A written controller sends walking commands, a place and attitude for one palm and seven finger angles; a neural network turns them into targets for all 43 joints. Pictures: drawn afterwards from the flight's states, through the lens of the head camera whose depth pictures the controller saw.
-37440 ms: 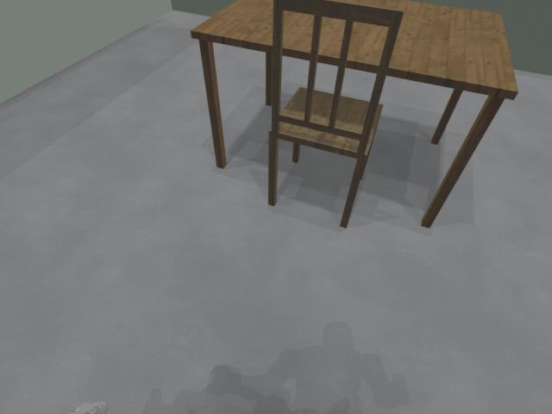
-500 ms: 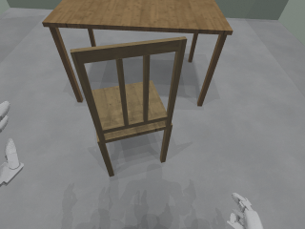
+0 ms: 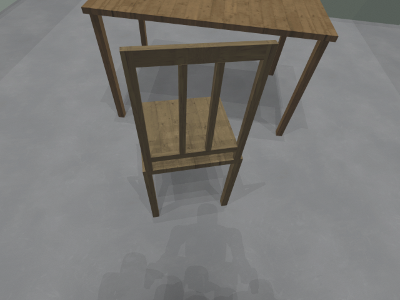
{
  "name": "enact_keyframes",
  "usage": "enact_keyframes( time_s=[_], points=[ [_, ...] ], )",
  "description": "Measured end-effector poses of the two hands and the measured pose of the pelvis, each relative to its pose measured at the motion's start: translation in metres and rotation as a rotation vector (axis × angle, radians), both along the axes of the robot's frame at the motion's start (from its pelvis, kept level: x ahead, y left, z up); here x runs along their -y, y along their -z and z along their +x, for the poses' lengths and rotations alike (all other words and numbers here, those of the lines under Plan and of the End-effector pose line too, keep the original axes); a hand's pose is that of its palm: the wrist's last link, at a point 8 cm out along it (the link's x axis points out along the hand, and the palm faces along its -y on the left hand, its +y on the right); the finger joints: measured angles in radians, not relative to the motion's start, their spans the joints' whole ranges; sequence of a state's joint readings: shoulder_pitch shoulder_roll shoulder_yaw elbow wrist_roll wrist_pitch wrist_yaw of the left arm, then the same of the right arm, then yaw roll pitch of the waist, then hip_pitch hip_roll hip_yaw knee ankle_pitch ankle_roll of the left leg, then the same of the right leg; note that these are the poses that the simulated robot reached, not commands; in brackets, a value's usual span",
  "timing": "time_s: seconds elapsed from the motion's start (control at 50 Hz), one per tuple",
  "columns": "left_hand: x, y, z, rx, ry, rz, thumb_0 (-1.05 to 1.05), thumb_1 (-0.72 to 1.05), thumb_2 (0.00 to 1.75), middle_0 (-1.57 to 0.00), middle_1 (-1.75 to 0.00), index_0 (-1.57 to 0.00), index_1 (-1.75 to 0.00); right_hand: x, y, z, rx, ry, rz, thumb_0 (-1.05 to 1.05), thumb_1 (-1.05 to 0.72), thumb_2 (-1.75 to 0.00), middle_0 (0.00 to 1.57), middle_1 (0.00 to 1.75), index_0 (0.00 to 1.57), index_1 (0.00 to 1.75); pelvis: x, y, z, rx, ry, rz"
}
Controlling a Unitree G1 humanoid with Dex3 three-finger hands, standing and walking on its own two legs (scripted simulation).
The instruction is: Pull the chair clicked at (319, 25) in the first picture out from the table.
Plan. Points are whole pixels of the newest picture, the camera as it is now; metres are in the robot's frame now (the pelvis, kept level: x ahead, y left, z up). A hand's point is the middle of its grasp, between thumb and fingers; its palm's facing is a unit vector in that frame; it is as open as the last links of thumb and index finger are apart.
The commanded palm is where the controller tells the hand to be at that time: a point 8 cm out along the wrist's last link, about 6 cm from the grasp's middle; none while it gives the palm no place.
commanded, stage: let the arm hang, fingers relaxed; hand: left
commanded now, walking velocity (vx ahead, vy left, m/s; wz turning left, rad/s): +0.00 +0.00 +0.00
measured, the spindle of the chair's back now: (182, 115) +0.62 +0.09 -0.06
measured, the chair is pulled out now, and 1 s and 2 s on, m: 0.49 0.49 0.49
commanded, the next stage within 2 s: look to check the result in 0.72 s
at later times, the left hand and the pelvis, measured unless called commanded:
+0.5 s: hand out of the picture +0.00 +0.15 -0.17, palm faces +0.00 -0.98 -0.18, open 7.4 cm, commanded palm none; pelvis +0.00 -0.01 +0.00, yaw -1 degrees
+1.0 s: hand out of the picture +0.00 +0.14 -0.17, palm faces +0.02 -0.98 -0.18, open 7.4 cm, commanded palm none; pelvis +0.01 -0.02 +0.00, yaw -1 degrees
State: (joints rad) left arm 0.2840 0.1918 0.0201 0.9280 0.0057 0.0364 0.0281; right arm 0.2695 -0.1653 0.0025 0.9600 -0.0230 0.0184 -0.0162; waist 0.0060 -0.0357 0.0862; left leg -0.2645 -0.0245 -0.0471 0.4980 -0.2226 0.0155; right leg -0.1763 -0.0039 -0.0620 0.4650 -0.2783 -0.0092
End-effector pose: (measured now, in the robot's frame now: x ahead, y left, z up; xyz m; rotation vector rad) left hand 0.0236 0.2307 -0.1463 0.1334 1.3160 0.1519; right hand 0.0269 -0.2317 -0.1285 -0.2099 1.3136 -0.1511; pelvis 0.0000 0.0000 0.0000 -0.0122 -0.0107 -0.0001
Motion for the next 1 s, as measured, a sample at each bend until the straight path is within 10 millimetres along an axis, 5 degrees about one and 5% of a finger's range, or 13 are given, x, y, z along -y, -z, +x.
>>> enact_keyframes(
  time_s=[0.12, 0.22, 0.5, 1.0],
  points=[
    [-0.015, -0.009, -0.045, -0.145, -0.003, 0.042, -0.01, 0.97, 0.90, -0.20, -0.30, -0.20, -0.30, 0.002, 0.006, -0.034, -0.089, 0.040, 0.010, 0.00, -0.92, -0.90, 0.20, 0.30, 0.20, 0.30, -0.002, -0.003, 0.000, 0.003, 0.005, 0.004],
    [-0.014, -0.014, -0.058, -0.185, -0.005, 0.058, 0.00, 0.93, 0.90, -0.20, -0.30, -0.20, -0.30, -0.005, 0.012, -0.046, -0.116, 0.057, 0.041, 0.00, -0.91, -0.90, 0.20, 0.30, 0.20, 0.30, -0.002, -0.003, 0.001, 0.007, 0.012, 0.009],
    [0.028, -0.007, -0.025, -0.091, 0.017, -0.002, 0.01, 0.92, 0.90, -0.20, -0.30, -0.20, -0.30, -0.021, 0.021, -0.046, -0.097, 0.084, 0.105, 0.00, -0.91, -0.90, 0.20, 0.30, 0.20, 0.30, 0.007, -0.002, 0.004, 0.014, 0.022, 0.017],
    [0.040, -0.006, -0.024, -0.097, -0.003, -0.010, 0.01, 0.91, 0.90, -0.20, -0.30, -0.20, -0.30, -0.007, 0.018, -0.044, -0.111, 0.094, 0.087, 0.00, -0.90, -0.90, 0.20, 0.30, 0.20, 0.30, 0.019, -0.003, 0.009, 0.017, 0.017, 0.016]
  ],
)
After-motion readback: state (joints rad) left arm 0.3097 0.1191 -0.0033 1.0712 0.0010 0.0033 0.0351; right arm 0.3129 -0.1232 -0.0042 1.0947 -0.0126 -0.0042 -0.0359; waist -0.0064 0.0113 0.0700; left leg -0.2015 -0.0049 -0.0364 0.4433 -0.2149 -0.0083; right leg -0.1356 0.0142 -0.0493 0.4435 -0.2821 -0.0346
